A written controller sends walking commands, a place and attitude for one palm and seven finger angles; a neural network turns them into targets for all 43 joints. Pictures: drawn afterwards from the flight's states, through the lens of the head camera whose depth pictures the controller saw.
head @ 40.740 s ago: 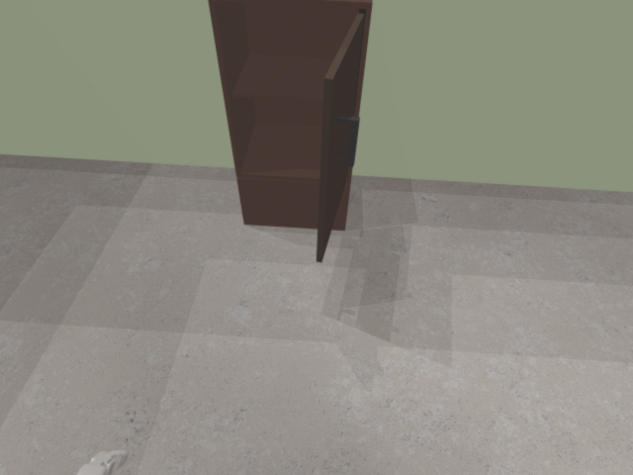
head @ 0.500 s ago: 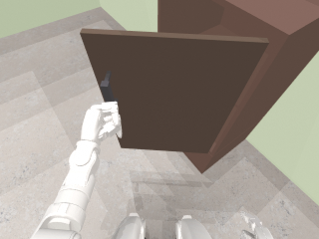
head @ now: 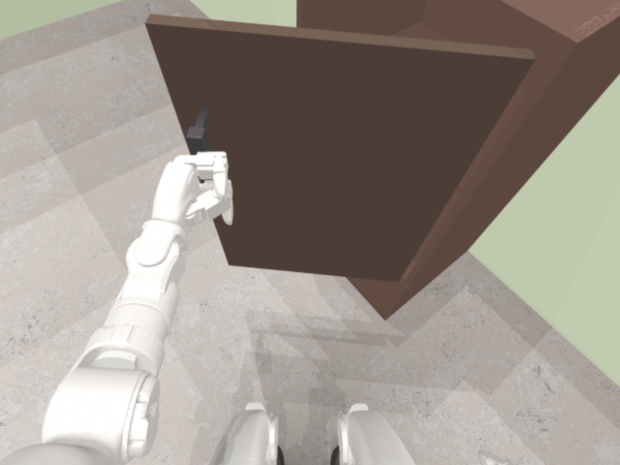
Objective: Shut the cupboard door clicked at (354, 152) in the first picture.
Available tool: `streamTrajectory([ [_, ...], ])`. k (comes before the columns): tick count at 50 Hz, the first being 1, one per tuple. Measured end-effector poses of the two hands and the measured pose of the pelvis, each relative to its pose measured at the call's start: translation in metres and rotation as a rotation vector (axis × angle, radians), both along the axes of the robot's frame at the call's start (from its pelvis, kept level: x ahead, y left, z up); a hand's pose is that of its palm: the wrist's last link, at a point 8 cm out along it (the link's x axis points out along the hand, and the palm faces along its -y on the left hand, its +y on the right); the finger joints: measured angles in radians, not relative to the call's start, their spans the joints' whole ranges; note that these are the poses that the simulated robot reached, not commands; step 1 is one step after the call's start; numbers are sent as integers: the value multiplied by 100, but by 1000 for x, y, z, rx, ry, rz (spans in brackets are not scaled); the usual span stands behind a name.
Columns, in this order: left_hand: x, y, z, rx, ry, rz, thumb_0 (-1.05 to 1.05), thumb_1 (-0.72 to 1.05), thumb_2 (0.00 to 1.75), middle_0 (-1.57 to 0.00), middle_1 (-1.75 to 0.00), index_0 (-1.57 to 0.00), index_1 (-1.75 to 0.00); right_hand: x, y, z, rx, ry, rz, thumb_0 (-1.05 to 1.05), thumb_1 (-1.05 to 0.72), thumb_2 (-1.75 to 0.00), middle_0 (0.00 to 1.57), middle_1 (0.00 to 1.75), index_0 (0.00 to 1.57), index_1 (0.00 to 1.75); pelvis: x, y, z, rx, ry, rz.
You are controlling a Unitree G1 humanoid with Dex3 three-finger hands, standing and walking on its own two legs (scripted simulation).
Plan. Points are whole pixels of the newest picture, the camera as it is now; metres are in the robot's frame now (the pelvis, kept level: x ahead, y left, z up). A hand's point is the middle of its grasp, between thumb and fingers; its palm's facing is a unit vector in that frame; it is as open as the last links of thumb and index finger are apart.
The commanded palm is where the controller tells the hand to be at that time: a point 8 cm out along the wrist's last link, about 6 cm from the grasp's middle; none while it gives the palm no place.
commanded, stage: push the door shut along its arc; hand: left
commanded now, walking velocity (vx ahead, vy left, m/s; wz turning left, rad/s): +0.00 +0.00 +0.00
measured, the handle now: (209, 156) +0.52 +0.13 +0.05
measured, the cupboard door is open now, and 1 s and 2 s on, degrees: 46 33 24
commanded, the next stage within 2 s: pull the fist back off the door in 1.30 s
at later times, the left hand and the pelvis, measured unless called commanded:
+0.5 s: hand (255, 160) +0.50 +0.07 +0.06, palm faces -0.33 -0.94 -0.05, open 3.1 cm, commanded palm +0.51 +0.11 +0.06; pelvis -0.01 +0.00 -0.02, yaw -1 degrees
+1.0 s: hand (279, 132) +0.55 +0.04 +0.06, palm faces -0.42 -0.91 -0.04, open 3.1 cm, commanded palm +0.56 +0.07 +0.06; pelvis +0.00 -0.01 -0.03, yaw -2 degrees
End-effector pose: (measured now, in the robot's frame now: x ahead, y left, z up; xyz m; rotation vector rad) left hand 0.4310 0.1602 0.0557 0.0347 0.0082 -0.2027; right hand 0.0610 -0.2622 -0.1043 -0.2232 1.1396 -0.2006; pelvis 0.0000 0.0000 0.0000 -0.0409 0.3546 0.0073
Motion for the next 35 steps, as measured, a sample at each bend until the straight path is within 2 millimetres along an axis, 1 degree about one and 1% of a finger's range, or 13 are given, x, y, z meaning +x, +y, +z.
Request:
streamTrajectory([
  [9, 18, -7, 3, 24, 1, -42, 2, 90, 90, -132, -150, -131, -150, -20, 2, -4, -3, 47, -18, 0, -90, -89, 21, 30, 20, 29, -5, 2, -4, -8, 12, 6],
  [16, 40, -16, 5, 16, 7, -65, 2, 90, 90, -131, -150, -131, -150, -35, -2, -6, -23, 77, -29, 0, -90, -89, 21, 30, 20, 29, -9, 1, -10, -13, 40, 8],
  [20, 53, -23, 6, 31, 2, -97, 2, 90, 90, -131, -150, -130, -150, -45, -5, -8, -33, 98, -44, 0, -90, -89, 21, 30, 20, 29, -10, 0, -14, -17, 59, 5],
  [23, 63, -32, 7, 34, 5, -129, 2, 90, 90, -130, -150, -130, -150, -54, -7, -9, -36, 117, -60, 0, -90, -89, 21, 30, 20, 29, -9, -1, -17, -18, 70, 1],
  [28, 77, -37, 7, 15, 24, -132, 2, 90, 90, -130, -149, -130, -150, -66, -7, -11, -33, 144, -84, 0, -90, -89, 21, 30, 20, 29, -8, -3, -20, -18, 85, -9],
  [35, 92, -49, 10, 16, 24, -175, 2, 90, 90, -130, -149, -130, -150, -79, -4, -13, -21, 173, -114, 0, -90, -89, 21, 30, 20, 29, -6, -6, -23, -19, 103, -19],
])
